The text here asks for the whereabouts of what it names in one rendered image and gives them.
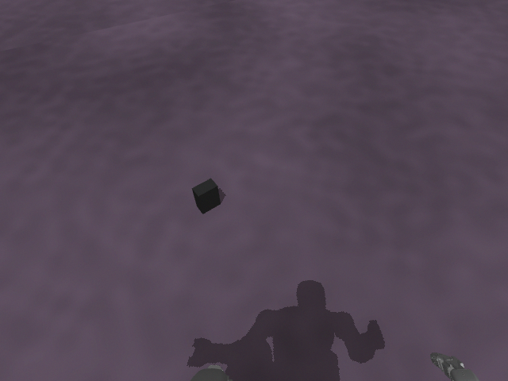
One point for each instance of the carton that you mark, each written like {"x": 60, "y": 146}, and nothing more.
{"x": 206, "y": 195}

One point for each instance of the right robot hand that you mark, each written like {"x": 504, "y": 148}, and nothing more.
{"x": 452, "y": 367}

